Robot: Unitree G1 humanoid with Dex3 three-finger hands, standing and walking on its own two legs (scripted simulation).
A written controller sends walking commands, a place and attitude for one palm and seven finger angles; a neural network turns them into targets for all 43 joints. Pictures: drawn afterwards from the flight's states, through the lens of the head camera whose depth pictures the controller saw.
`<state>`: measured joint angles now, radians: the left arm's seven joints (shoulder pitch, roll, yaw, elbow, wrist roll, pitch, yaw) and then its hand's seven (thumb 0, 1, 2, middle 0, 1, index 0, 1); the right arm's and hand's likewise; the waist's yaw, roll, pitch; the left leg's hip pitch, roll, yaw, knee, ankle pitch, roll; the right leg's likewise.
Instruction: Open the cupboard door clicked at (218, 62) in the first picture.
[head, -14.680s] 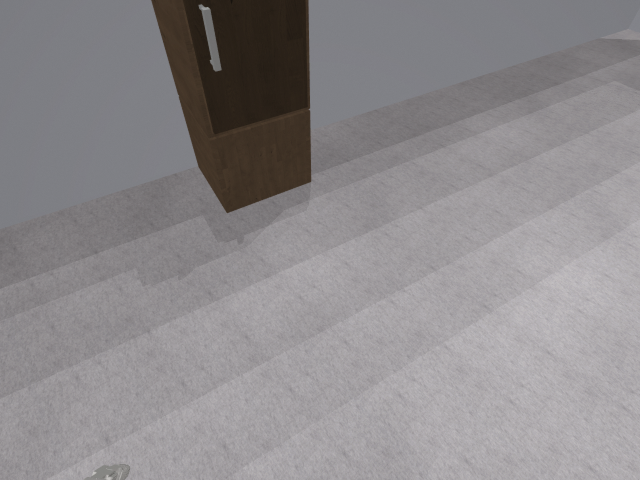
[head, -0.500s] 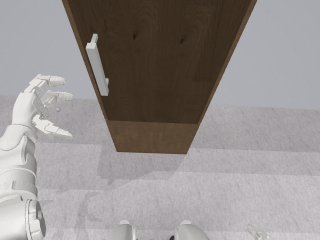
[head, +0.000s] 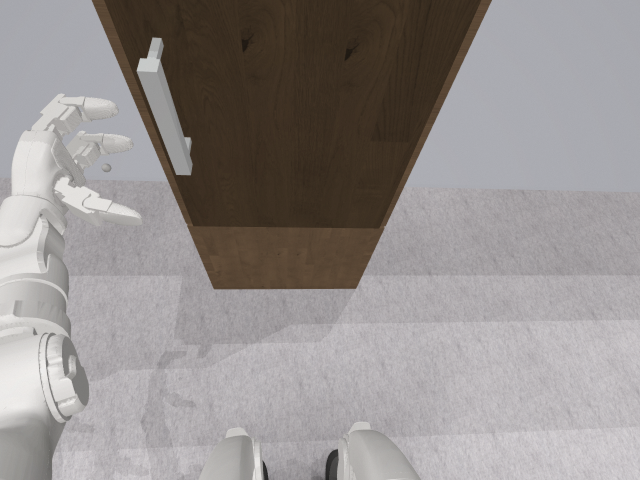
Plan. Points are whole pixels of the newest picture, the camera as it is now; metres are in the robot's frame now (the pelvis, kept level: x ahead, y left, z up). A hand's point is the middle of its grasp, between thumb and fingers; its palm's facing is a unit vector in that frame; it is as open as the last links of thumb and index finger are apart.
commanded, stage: move the hooked fingers beside the handle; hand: left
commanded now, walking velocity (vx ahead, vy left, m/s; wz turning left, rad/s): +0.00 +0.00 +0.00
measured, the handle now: (171, 113) +0.57 +0.17 +0.06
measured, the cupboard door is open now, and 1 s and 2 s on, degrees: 0 0 0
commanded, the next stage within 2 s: slide the fingers in behind the handle in 0.96 s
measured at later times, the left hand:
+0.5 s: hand (98, 157) +0.49 +0.24 +0.07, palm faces -0.02 -1.00 -0.01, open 14.0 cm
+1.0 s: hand (114, 156) +0.49 +0.23 +0.07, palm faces -0.02 -1.00 -0.02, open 13.9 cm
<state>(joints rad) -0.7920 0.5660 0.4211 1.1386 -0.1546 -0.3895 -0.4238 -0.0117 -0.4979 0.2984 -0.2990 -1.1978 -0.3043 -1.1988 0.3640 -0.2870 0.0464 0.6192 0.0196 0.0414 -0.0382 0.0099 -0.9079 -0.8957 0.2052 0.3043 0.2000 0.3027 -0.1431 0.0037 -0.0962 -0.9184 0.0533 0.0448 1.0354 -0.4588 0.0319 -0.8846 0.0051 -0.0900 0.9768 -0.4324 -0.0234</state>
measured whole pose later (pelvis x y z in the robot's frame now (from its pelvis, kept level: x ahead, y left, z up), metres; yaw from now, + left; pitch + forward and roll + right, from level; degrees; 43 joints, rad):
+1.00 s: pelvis +0.01 +0.01 +0.00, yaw -1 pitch +21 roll -3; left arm -0.82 0.57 0.43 1.15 -0.13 -0.39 -0.38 -0.01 -0.50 0.30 -0.30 -1.20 -0.30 -1.20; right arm 0.37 -0.27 0.06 0.59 0.01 0.09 -0.02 0.01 -0.91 -0.90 0.21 0.30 0.20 0.30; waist -0.16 0.01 -0.10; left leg -0.94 0.06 0.05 1.05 -0.48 0.04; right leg -0.90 0.01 -0.08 0.98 -0.44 -0.02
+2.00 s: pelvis +0.01 +0.00 +0.00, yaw -1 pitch +22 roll -3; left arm -0.85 0.45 0.36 1.13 -0.11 -0.41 -0.25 -0.01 -0.50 0.30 -0.30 -1.20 -0.30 -1.20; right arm 0.38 -0.26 0.04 0.61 0.00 0.08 0.01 0.01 -0.91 -0.90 0.20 0.30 0.20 0.30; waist -0.16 0.02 -0.11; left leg -0.96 0.06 0.04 1.06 -0.48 0.03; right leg -0.92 0.01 -0.08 1.00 -0.45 -0.02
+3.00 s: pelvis +0.01 -0.01 +0.00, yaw +0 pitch +21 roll -2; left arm -0.84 0.40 0.32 1.14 -0.11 -0.44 -0.19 -0.01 -0.24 0.41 -0.32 -1.22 -0.31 -1.23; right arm 0.37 -0.26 0.03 0.62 0.00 0.06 0.01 0.01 -0.91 -0.90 0.20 0.30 0.20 0.30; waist -0.16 0.02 -0.11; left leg -0.95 0.05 0.04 1.05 -0.47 0.02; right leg -0.92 0.01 -0.09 1.01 -0.46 -0.04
